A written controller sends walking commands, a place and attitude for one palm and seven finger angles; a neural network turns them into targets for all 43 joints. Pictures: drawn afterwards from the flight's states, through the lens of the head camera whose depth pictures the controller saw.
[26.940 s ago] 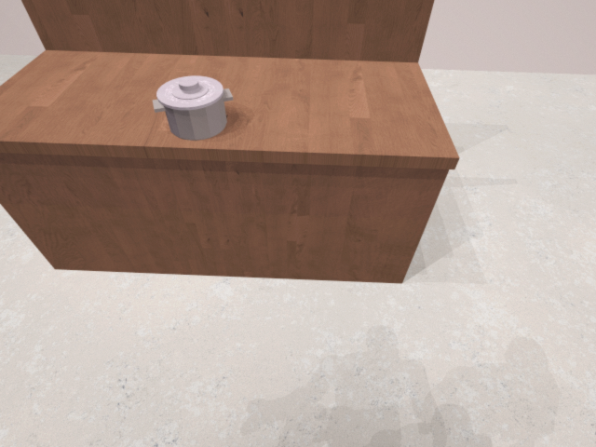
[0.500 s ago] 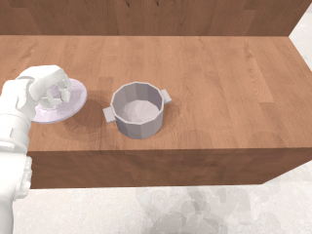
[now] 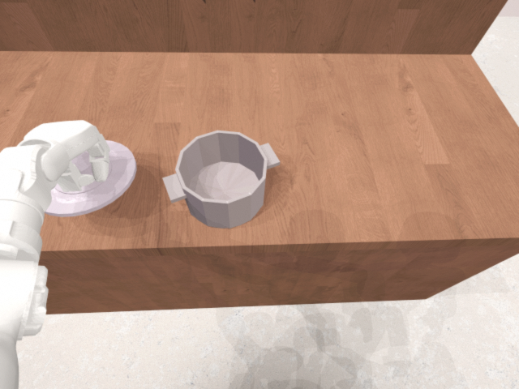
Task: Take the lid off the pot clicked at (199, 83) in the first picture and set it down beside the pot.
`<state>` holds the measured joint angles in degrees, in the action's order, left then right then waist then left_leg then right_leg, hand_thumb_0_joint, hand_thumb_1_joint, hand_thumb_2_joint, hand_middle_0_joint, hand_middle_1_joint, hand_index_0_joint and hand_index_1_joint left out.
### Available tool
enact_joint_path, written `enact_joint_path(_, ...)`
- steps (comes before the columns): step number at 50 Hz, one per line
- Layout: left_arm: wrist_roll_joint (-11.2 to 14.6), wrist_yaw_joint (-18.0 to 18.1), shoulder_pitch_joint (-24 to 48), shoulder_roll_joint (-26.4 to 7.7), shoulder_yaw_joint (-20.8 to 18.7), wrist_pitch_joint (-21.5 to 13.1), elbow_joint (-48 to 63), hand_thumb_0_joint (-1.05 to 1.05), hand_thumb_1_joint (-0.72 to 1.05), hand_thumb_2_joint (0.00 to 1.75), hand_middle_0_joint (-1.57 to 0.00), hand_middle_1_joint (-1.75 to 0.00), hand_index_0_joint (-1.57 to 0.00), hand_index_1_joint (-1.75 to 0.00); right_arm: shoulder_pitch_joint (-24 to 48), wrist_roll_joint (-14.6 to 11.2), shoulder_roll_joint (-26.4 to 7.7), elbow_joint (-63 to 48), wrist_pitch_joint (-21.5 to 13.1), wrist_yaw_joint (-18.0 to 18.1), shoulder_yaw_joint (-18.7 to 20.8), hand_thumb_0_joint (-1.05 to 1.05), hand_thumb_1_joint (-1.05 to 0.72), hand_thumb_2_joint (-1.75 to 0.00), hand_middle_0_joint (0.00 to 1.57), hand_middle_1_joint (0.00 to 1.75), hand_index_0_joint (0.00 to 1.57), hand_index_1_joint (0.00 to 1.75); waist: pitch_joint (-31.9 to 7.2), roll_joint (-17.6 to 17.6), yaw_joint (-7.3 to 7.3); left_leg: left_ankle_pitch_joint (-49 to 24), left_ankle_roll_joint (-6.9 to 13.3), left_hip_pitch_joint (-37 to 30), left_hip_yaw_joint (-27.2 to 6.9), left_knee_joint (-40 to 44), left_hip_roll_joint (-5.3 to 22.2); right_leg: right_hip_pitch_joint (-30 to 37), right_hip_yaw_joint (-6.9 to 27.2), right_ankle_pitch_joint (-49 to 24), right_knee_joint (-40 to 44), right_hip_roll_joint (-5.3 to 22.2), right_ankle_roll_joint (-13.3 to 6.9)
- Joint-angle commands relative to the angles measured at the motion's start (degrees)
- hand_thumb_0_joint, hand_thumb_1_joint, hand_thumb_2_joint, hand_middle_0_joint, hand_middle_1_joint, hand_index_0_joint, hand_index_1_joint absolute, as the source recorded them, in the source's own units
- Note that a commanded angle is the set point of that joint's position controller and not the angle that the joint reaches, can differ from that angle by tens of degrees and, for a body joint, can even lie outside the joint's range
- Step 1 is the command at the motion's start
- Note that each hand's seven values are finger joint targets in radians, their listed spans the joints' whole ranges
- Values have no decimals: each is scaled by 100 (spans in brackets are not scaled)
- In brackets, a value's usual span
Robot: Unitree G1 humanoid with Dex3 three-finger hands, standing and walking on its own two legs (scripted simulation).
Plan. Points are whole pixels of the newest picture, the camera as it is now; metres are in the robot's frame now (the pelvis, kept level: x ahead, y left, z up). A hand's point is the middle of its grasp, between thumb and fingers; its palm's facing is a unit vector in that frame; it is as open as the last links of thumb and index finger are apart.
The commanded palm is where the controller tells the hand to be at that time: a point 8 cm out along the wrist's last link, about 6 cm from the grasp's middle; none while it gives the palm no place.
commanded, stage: lower the lid onto the table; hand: left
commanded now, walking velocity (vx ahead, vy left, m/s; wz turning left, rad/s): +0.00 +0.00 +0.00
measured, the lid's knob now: (78, 165) +0.48 +0.29 +0.02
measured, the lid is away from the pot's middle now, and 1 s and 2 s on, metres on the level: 0.24 0.25 0.26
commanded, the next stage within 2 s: open the fingers wide in 1.26 s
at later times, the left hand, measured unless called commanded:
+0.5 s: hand (84, 179) +0.46 +0.28 +0.01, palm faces -0.49 -0.07 -0.87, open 4.2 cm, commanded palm +0.49 +0.28 +0.06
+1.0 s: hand (91, 185) +0.47 +0.29 -0.03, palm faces -0.50 -0.08 -0.86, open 4.1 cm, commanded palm +0.50 +0.28 +0.03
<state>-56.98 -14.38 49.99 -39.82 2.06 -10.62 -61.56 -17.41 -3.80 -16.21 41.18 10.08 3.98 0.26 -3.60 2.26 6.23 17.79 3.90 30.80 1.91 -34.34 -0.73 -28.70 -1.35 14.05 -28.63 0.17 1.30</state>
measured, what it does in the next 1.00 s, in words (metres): stands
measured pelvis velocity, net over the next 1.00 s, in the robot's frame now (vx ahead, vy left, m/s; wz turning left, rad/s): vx -0.01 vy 0.01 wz -0.03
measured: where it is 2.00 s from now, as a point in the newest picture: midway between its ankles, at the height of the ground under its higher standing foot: outside the picture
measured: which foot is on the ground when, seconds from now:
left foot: down 0.00-1.00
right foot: down 0.00-1.00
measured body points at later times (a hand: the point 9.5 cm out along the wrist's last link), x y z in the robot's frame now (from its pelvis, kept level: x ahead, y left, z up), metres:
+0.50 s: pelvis -0.01 +0.00 -0.01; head +0.10 +0.01 +0.42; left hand +0.48 +0.28 +0.06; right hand -0.01 -0.28 -0.13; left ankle -0.02 +0.07 -0.73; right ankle -0.01 -0.14 -0.73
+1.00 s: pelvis -0.01 +0.01 -0.03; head +0.12 +0.03 +0.40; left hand +0.49 +0.29 +0.02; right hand -0.04 -0.27 -0.14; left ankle -0.02 +0.07 -0.73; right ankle -0.01 -0.14 -0.73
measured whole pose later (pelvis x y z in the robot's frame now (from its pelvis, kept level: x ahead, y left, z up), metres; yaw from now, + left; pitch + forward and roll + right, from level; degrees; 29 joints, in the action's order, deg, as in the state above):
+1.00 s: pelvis -0.01 +0.01 -0.03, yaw -2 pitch +22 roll -5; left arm -60.5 -11.2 53.3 -43.6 -1.4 -11.5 -67.9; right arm -20.8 -2.8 -15.3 40.5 10.6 4.4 -0.7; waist -5.4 2.2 9.9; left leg 22.8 4.2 46.3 1.6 -47.5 1.0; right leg -43.4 -1.7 17.8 -39.6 -1.3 1.5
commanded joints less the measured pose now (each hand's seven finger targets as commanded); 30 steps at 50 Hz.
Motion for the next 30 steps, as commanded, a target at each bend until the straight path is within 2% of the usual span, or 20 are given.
enact_joint_path(1, 25, 405, 3015, -2044, -644, -15, 1442, 0, 56, 112, -68, -98, -116, -116, -655, 57, -1012, -312, -133, 101, 338, 0, -90, -90, 20, 30, 20, 30, -2728, 848, 11, -3265, -7, -2425, -389, -88, 126, 123, -174, -1680, -38, -229, -426)
enact_joint_path(2, 42, 393, 3003, -1856, -508, -21, 1457, 0, 56, 112, -68, -98, -116, -116, -686, 70, -1006, -314, -134, 106, 337, 0, -90, -90, 20, 30, 20, 30, -2791, 765, 57, -3337, -8, -2475, -398, -118, 133, 58, -195, -1698, -52, -249, -410)
enact_joint_path(3, 63, 392, 2958, -1998, -643, -54, 1460, 0, 56, 112, -68, -98, -116, -116, -701, 77, -1024, -298, -152, 106, 353, 0, -90, -90, 20, 30, 20, 30, -2827, 752, 25, -3498, 4, -2483, -388, -165, 139, 88, -168, -1804, -62, -235, -412)
enact_joint_path(4, 73, 388, 2778, -1850, -523, -2, 1075, 0, 56, 112, -68, -98, -116, -116, -725, 75, -1017, -276, -137, 102, 328, 0, -90, -90, 20, 30, 20, 30, -2636, 543, 84, -3236, 11, -2253, -359, -177, 128, 43, -189, -1692, -94, -252, -392)
enact_joint_path(5, 73, 386, 2924, -1916, -545, 5, 1159, 0, 56, 112, -68, -98, -116, -116, -724, 60, -1051, -268, -128, 107, 322, 0, -90, -90, 20, 30, 20, 30, -2578, 480, 84, -3065, 14, -2149, -375, -162, 140, -13, -201, -1632, -97, -250, -392)
enact_joint_path(6, 67, 397, 2900, -1842, -477, 33, 1026, 0, 56, 112, -68, -98, -116, -116, -730, 59, -1042, -272, -134, 97, 320, 0, -90, -90, 20, 30, 20, 30, -2493, 524, 87, -2893, 22, -2036, -338, -166, 119, -31, -192, -1559, -107, -247, -401)
enact_joint_path(7, 16, 419, 2966, -1990, -574, 12, 1192, 0, 56, 112, -68, -98, -116, -116, -736, 46, -1050, -282, -133, 101, 319, 0, -90, -90, 20, 30, 20, 30, -2586, 678, 57, -2941, 2, -2091, -370, -176, 117, -68, -195, -1551, -136, -251, -418)
enact_joint_path(9, -19, 428, 2974, -1763, -419, 14, 1174, 0, 56, 112, -68, -98, -116, -116, -754, 75, -1012, -274, -140, 87, 336, 0, -90, -90, 20, 30, 20, 30, -2658, 814, 88, -3155, -20, -2222, -372, -264, 129, -184, -195, -1549, -187, -263, -416)
enact_joint_path(11, 0, 442, 2922, -1792, -424, 36, 933, 0, 56, 112, -68, -98, -116, -116, -811, 65, -1038, -251, -134, 102, 319, 0, -90, -90, 20, 30, 20, 30, -2533, 550, 149, -2864, 14, -1986, -344, -319, 123, -255, -200, -1461, -220, -274, -394)
enact_joint_path(13, -11, 446, 3060, -2086, -611, -15, 1109, 0, 56, 112, -68, -98, -116, -116, -838, 68, -1073, -268, -136, 131, 314, 0, -90, -90, 20, 30, 20, 30, -2705, 550, 118, -2836, 27, -1927, -342, -350, 98, -166, -173, -1554, -266, -261, -413)
enact_joint_path(18, -71, 466, 3029, -2161, -668, -66, 1153, 0, 56, 112, -68, -98, -116, -116, -939, 90, -1056, -252, -153, 162, 312, 0, -90, -90, 20, 30, 20, 30, -2906, 732, 145, -3144, 13, -1982, -359, -499, 116, -272, -179, -1666, -369, -283, -407)
enact_joint_path(19, -56, 461, 2873, -2039, -601, -25, 853, 0, 56, 112, -68, -98, -116, -116, -965, 85, -1040, -219, -144, 153, 308, 0, -90, -90, 20, 30, 20, 30, -2715, 674, 178, -3057, 13, -1854, -339, -532, 130, -356, -198, -1597, -403, -299, -388)
enact_joint_path(21, -63, 462, 2944, -2113, -614, -21, 838, 0, 56, 112, -68, -98, -116, -116, -995, 73, -1061, -214, -131, 143, 295, 0, -90, -90, 20, 30, 20, 30, -2656, 716, 169, -2823, 10, -1699, -336, -550, 121, -425, -206, -1462, -430, -303, -399)
enact_joint_path(23, -124, 472, 3054, -2329, -772, -87, 1151, 0, 56, 112, -68, -98, -116, -116, -1009, 99, -1085, -236, -116, 155, 314, 0, -90, -90, 20, 30, 20, 30, -2957, 884, 121, -3090, -10, -1882, -367, -590, 123, -412, -194, -1576, -473, -295, -422)
enact_joint_path(25, -132, 467, 3005, -1921, -487, -62, 975, 0, 56, 112, -68, -98, -116, -116, -1081, 107, -1036, -203, -102, 134, 327, 0, -90, -90, 20, 30, 20, 30, -2860, 933, 211, -3157, -34, -1926, -401, -671, 152, -702, -253, -1402, -504, -342, -402)
enact_joint_path(26, -101, 467, 2939, -1955, -520, -48, 794, 0, 56, 112, -68, -98, -116, -116, -1108, 96, -1052, -176, -99, 129, 328, 0, -90, -90, 20, 30, 20, 30, -2712, 840, 229, -2970, -19, -1798, -369, -702, 155, -756, -248, -1316, -511, -340, -395)
enact_joint_path(27, -122, 480, 3031, -2265, -727, -73, 954, 0, 56, 112, -68, -98, -116, -116, -1137, 98, -1082, -193, -79, 145, 314, 0, -90, -90, 20, 30, 20, 30, -2845, 781, 197, -2937, -13, -1746, -406, -692, 150, -656, -239, -1340, -537, -341, -403)
enact_joint_path(28, -140, 481, 3098, -2322, -760, -110, 1065, 0, 56, 112, -68, -98, -116, -116, -1128, 112, -1090, -211, -81, 155, 317, 0, -90, -90, 20, 30, 20, 30, -2951, 918, 175, -3097, -22, -1815, -405, -723, 136, -666, -224, -1434, -572, -332, -425)
enact_joint_path(29, -129, 476, 3037, -1992, -518, -71, 898, 0, 56, 112, -68, -98, -116, -116, -1163, 115, -1049, -194, -78, 140, 317, 0, -90, -90, 20, 30, 20, 30, -2884, 955, 247, -3132, -43, -1834, -419, -735, 146, -788, -249, -1355, -594, -352, -411)
enact_joint_path(30, -117, 484, 3140, -1987, -534, -78, 1049, 0, 56, 112, -68, -98, -116, -116, -1199, 124, -1058, -158, -70, 142, 341, 0, -90, -90, 20, 30, 20, 30, -2964, 911, 267, -3147, -27, -1909, -429, -767, 179, -856, -258, -1332, -577, -356, -392)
